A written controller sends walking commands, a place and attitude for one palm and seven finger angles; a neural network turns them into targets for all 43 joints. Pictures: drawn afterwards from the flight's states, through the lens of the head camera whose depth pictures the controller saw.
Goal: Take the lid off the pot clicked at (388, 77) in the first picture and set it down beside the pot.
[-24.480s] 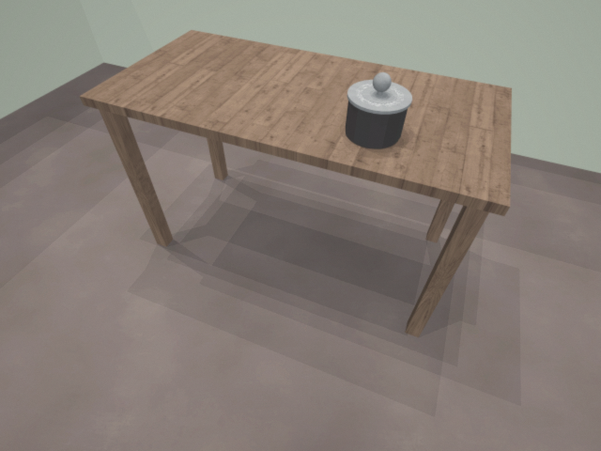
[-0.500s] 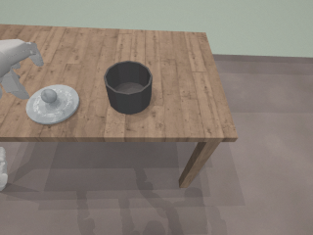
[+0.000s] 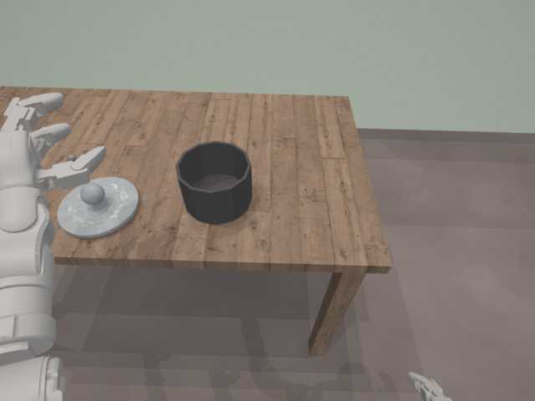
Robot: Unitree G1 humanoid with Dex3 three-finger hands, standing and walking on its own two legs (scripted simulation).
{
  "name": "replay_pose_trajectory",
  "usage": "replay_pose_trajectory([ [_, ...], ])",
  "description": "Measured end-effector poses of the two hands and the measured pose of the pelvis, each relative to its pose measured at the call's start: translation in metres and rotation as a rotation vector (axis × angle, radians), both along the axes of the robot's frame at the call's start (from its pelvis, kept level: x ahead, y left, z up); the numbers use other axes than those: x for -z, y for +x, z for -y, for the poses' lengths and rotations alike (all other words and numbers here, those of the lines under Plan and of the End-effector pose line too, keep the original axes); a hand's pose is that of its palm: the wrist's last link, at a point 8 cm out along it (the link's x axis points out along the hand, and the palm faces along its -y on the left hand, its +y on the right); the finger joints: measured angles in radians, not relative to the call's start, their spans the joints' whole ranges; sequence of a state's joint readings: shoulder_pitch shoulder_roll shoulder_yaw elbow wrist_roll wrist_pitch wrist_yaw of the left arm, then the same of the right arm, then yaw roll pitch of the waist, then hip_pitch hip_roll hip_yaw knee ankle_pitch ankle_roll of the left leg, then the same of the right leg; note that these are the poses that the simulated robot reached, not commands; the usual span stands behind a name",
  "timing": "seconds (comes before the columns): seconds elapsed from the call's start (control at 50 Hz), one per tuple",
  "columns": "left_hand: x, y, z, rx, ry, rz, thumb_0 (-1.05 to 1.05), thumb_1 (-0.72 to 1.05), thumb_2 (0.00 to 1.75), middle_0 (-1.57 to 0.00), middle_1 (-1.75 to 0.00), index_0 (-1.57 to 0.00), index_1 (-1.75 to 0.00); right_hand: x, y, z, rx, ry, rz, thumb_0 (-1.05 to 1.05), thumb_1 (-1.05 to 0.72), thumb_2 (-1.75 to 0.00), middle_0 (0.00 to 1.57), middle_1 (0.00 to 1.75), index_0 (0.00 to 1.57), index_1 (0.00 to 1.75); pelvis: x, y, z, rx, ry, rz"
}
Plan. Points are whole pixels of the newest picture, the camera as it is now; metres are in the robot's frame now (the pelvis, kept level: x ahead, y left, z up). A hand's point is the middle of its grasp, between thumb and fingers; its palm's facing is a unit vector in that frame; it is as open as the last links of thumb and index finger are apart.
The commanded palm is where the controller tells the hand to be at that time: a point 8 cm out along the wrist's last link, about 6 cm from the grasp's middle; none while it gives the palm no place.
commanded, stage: draw the hand back to the body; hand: left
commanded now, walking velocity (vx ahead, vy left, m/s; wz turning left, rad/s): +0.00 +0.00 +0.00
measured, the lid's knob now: (92, 194) +0.49 +0.38 -0.02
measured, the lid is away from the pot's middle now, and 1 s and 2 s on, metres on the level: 0.25 0.25 0.25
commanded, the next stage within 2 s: step back with the hand held close in 1.30 s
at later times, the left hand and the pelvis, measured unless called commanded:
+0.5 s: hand (62, 227) +0.28 +0.26 +0.17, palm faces +0.49 -0.84 -0.23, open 7.8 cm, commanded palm +0.22 +0.28 +0.18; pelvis -0.02 -0.04 +0.00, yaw +1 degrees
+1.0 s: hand (44, 311) +0.18 +0.23 +0.16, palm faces +0.42 -0.86 -0.29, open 7.4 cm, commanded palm +0.12 +0.27 +0.17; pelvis -0.03 -0.02 +0.00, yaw +1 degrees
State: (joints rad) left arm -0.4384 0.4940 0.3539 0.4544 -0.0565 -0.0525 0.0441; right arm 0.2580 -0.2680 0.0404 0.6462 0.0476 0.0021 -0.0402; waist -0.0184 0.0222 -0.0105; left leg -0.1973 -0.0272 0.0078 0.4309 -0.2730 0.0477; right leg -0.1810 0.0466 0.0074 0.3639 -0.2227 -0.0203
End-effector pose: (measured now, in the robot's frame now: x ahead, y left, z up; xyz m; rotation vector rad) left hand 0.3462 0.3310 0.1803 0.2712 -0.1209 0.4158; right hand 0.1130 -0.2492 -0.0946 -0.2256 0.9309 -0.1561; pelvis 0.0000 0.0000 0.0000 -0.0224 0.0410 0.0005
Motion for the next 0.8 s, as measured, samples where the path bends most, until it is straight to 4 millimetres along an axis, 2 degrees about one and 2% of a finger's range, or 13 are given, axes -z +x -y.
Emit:
replay_pose_trajectory([
  [0.18,0.003,-0.046,0.012,-0.060,0.002,-0.002,0.01,0.43,0.70,-0.26,-0.64,-0.27,-0.64,-0.002,0.019,0.018,-0.032,0.009,0.055,0.01,-0.91,-0.90,0.20,0.30,0.20,0.30,-0.001,-0.005,0.022,-0.009,0.011,0.034],
  [0.4,0.005,-0.096,0.031,-0.084,0.006,0.012,0.01,0.67,0.80,-0.23,-0.47,-0.24,-0.46,-0.010,0.040,0.015,-0.086,0.039,0.171,0.01,-0.91,-0.90,0.20,0.30,0.20,0.30,-0.001,-0.019,0.037,-0.020,0.020,0.078],
  [0.58,0.005,-0.130,0.045,-0.067,0.020,0.040,0.01,0.83,0.87,-0.21,-0.35,-0.21,-0.34,-0.012,0.038,0.006,-0.105,0.061,0.214,0.01,-0.91,-0.90,0.20,0.30,0.20,0.30,-0.002,-0.027,0.039,-0.020,0.021,0.111],
  [0.8,0.005,-0.172,0.055,-0.027,0.058,0.060,0.02,0.89,0.90,-0.20,-0.31,-0.21,-0.30,-0.013,0.030,-0.002,-0.111,0.056,0.232,0.01,-0.91,-0.90,0.21,0.30,0.20,0.30,-0.003,-0.030,0.032,-0.018,0.019,0.138],
])
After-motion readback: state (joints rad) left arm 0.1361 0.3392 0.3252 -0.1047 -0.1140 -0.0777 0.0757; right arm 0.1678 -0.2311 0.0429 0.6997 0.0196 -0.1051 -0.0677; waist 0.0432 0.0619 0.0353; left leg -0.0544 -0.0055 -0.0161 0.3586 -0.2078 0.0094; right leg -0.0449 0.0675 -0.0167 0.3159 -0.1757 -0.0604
